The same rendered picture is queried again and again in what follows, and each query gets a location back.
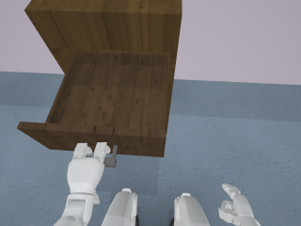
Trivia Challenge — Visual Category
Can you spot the drawer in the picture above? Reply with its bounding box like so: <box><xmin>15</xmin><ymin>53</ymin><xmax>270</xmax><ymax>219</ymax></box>
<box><xmin>17</xmin><ymin>51</ymin><xmax>169</xmax><ymax>157</ymax></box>

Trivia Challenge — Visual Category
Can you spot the robot right forearm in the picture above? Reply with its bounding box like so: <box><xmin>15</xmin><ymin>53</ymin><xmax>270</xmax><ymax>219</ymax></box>
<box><xmin>236</xmin><ymin>216</ymin><xmax>261</xmax><ymax>226</ymax></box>

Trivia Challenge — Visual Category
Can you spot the robot left forearm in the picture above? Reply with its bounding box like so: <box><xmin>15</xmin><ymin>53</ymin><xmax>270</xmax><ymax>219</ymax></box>
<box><xmin>54</xmin><ymin>192</ymin><xmax>95</xmax><ymax>226</ymax></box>

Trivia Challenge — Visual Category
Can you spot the right robot shin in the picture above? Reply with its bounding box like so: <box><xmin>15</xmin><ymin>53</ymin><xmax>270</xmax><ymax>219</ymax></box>
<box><xmin>174</xmin><ymin>193</ymin><xmax>191</xmax><ymax>226</ymax></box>

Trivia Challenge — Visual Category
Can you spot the robot left thigh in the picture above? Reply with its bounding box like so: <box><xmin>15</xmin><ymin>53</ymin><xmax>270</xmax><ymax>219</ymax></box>
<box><xmin>101</xmin><ymin>191</ymin><xmax>137</xmax><ymax>226</ymax></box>

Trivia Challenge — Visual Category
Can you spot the right robot hand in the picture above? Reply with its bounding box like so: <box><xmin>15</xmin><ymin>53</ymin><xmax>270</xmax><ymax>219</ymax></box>
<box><xmin>218</xmin><ymin>183</ymin><xmax>254</xmax><ymax>226</ymax></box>

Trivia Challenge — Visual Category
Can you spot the handle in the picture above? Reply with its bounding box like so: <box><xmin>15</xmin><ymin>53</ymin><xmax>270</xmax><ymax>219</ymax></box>
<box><xmin>80</xmin><ymin>142</ymin><xmax>118</xmax><ymax>168</ymax></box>

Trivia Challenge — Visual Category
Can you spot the left robot hand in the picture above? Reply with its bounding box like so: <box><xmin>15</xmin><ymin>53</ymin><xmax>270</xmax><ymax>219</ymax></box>
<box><xmin>67</xmin><ymin>142</ymin><xmax>111</xmax><ymax>204</ymax></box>

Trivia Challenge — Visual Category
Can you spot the cabinet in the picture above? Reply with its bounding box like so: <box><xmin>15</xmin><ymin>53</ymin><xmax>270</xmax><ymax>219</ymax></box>
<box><xmin>24</xmin><ymin>0</ymin><xmax>182</xmax><ymax>133</ymax></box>

